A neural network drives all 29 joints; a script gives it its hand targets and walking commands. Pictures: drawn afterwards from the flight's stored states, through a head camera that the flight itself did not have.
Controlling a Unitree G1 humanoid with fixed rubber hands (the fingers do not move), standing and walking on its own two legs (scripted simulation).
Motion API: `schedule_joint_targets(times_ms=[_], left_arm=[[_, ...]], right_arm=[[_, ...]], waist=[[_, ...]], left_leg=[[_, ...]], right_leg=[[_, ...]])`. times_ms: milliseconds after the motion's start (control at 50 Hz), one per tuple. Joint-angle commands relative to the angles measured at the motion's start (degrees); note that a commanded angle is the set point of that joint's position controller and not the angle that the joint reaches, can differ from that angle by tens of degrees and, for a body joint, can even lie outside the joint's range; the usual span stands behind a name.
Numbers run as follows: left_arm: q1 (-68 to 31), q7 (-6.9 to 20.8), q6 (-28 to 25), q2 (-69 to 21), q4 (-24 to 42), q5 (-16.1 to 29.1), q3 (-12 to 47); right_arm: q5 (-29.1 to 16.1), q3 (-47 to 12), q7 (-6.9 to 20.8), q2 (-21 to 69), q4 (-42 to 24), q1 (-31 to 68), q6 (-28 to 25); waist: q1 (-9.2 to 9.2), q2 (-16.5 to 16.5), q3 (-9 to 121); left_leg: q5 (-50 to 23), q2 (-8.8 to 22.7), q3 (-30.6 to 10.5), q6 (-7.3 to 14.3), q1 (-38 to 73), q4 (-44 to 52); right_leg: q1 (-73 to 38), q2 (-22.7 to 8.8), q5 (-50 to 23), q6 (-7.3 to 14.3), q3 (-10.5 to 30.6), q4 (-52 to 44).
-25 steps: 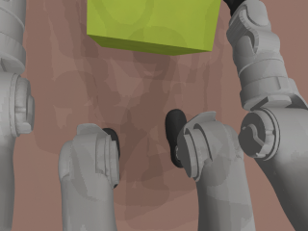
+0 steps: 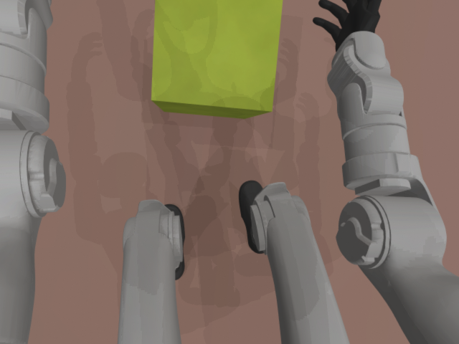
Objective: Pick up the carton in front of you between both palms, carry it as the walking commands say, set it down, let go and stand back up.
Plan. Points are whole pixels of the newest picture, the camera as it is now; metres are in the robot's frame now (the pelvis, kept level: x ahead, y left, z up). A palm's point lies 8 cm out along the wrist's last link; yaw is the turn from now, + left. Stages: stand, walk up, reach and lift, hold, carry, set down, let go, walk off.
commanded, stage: set down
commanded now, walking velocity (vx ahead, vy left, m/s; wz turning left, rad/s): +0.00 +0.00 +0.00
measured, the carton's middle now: (211, 63) +0.55 -0.02 -0.37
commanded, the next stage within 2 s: let go in 0.44 s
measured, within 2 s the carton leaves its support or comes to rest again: neither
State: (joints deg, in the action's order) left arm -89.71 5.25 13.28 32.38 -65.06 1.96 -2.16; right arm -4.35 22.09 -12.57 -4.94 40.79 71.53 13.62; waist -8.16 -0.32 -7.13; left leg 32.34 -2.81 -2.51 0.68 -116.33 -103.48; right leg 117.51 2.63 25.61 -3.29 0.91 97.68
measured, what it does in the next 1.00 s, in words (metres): rises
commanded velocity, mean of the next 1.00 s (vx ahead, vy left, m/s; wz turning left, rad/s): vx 0.00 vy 0.00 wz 0.00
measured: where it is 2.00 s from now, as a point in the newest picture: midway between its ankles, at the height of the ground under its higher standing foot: (215, 241)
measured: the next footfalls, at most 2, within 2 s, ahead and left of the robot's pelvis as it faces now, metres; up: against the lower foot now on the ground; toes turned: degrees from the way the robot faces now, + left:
none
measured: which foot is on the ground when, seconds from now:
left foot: down 0.00-1.00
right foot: down 0.00-1.00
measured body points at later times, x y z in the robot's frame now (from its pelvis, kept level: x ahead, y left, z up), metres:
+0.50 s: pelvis +0.03 +0.00 +0.14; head +0.35 +0.03 +0.44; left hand +0.62 +0.19 +0.03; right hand +0.53 -0.19 +0.03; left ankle +0.08 +0.11 -0.46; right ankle +0.12 -0.13 -0.46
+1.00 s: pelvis +0.08 -0.02 +0.24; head +0.28 +0.00 +0.64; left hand +0.44 +0.21 +0.13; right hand +0.40 -0.23 +0.14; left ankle +0.08 +0.11 -0.46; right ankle +0.12 -0.13 -0.46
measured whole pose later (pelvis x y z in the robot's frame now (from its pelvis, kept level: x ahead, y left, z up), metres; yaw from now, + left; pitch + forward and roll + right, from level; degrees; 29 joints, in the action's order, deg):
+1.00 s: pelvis +0.08 -0.02 +0.24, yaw +4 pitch +28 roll +0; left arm -26.1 -0.9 5.5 12.3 -37.1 -4.3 -12.1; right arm 1.2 7.3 4.8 -9.6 29.4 15.8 5.3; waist -5.6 -1.2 2.5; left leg 17.9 -2.3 -4.0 -0.8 -54.5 -44.5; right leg 56.9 0.7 14.6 -0.1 1.2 43.5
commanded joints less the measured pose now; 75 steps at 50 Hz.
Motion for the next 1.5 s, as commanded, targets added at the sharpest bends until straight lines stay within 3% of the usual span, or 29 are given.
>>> schedule_joint_targets(times_ms=[0, 140, 440, 540, 640, 700, 780, 860, 940, 1080, 1220, 1380, 1480], left_arm=[[-17.55, 0.29, -0.33, 6.19, 8.29, -0.66, -1.43], [-15.30, 0.96, 0.50, 5.45, 10.80, -1.98, -3.18], [-7.13, 2.32, -1.01, 0.54, 7.98, -8.10, -9.13], [2.33, 0.39, -2.21, -3.34, 10.14, -11.13, -12.95], [17.24, -4.46, -3.60, -10.94, 20.73, -12.30, -15.09], [25.66, -6.90, -4.33, -13.82, 27.88, -11.36, -14.56], [36.06, -7.89, -5.42, -14.53, 34.28, -9.03, -12.89], [45.88, -7.20, -7.10, -14.77, 35.71, -6.72, -11.15], [56.82, -6.16, -9.01, -15.18, 33.68, -6.06, -10.40], [72.73, -5.38, -12.56, -15.30, 33.81, -5.37, -8.76], [85.81, -5.02, -14.21, -15.14, 37.78, -4.25, -6.25], [97.42, -3.31, -13.07, -15.99, 41.60, -3.04, -3.31], [100.03, -2.08, -11.17, -16.01, 44.18, -2.26, -2.11]], right_arm=[[0.37, 0.46, 0.19, -6.17, -8.92, 10.62, -0.30], [1.12, 0.79, 0.86, -5.41, -11.87, 7.35, 0.61], [7.09, 3.81, 3.64, -1.26, -10.99, 0.12, -0.76], [9.84, 3.15, 5.94, -0.74, -11.90, -8.46, -2.30], [12.02, -0.26, 10.21, -3.95, -14.93, -21.98, -4.98], [11.69, -3.44, 13.04, -6.44, -16.65, -28.47, -5.88], [9.38, -8.07, 15.60, -8.23, -17.55, -36.43, -6.71], [6.93, -11.84, 17.20, -8.30, -16.59, -45.17, -7.82], [5.19, -14.30, 17.50, -8.65, -16.31, -54.12, -9.37], [3.56, -17.40, 16.46, -9.63, -19.84, -67.93, -12.20], [2.18, -19.65, 16.02, -10.90, -22.95, -78.93, -13.25], [2.64, -19.14, 16.37, -12.49, -21.57, -83.15, -12.70], [3.78, -18.33, 16.48, -13.03, -21.03, -83.40, -10.99]], waist=[[-1.75, 12.60, 69.66], [-1.46, 12.86, 72.15], [-1.30, 10.51, 64.62], [0.20, 9.39, 68.23], [0.90, 9.13, 70.88], [1.34, 8.28, 67.78], [1.75, 5.64, 60.58], [2.04, 3.68, 52.01], [2.41, 1.71, 44.13], [3.45, -1.05, 34.80], [4.90, 0.45, 26.56], [7.08, 2.61, 15.65], [7.32, 1.25, 10.93]], left_leg=[[-20.57, -1.02, 3.04, -0.65, 40.23, 14.42], [-26.24, -1.39, 2.92, -1.01, 48.88, 21.90], [-32.26, -1.63, 1.38, -1.32, 58.08, 38.91], [-39.48, -1.94, 1.09, -1.92, 65.96, 43.97], [-48.35, -1.49, -0.22, -2.42, 77.88, 48.42], [-46.09, -1.14, -0.38, -2.84, 80.46, 51.85], [-34.18, -1.58, 1.16, -2.87, 75.41, 57.18], [-25.39, -1.59, 2.18, -2.27, 72.48, 61.02], [-21.94, -1.23, 2.64, -1.48, 72.40, 63.86], [-22.91, -0.86, 2.07, -0.76, 80.02, 68.99], [-29.36, -0.49, 1.74, -1.02, 92.55, 74.79], [-33.59, 0.51, 1.09, -1.91, 104.53, 80.78], [-32.70, 0.85, 1.09, -1.92, 106.80, 82.60]], right_leg=[[-36.62, 2.35, -19.69, -0.54, -7.77, -8.73], [-41.22, 2.29, -22.69, -0.85, -7.40, -16.89], [-50.64, 1.76, -27.30, -1.42, -6.28, -33.69], [-56.67, 2.05, -30.96, -1.01, -6.06, -38.12], [-59.74, 2.21, -33.44, 0.54, -5.72, -42.27], [-63.08, 1.73, -31.78, 1.44, -5.21, -45.41], [-75.20, 0.44, -29.71, 2.02, -3.60, -49.10], [-84.30, -0.66, -26.63, 1.77, -1.87, -52.84], [-91.15, -1.38, -26.21, 1.41, -0.37, -56.08], [-101.69, -1.75, -32.26, 0.99, 0.92, -60.65], [-108.35, -1.28, -36.86, 0.89, 1.14, -66.07], [-110.14, -0.02, -31.56, 1.70, 0.08, -72.81], [-112.09, 0.46, -27.63, 2.04, -0.49, -74.31]])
